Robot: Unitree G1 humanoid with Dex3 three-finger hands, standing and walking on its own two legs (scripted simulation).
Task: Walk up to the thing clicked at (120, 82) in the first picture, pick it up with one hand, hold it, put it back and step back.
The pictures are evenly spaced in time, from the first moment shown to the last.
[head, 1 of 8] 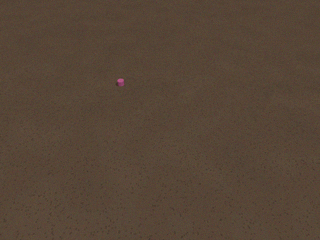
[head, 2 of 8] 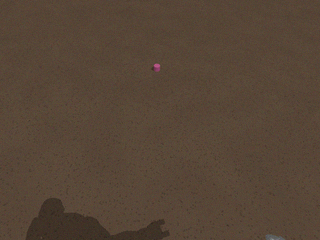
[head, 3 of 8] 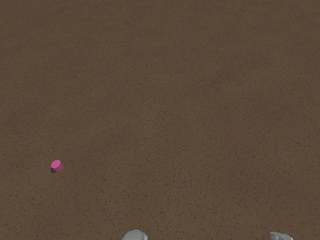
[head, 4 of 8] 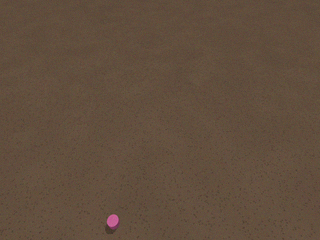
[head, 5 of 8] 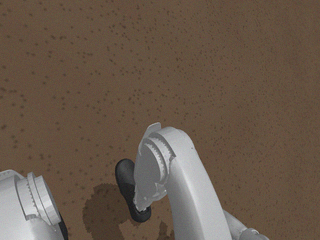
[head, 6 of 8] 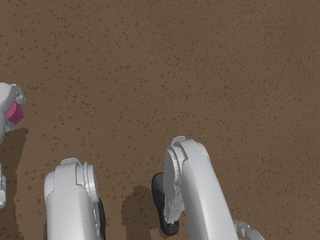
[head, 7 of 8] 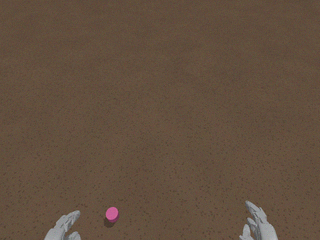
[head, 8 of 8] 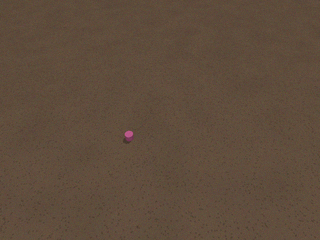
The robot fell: no
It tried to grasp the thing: yes
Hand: left
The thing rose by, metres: 0.69
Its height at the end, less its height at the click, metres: +0.00
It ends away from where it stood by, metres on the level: 0.00
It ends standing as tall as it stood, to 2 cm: yes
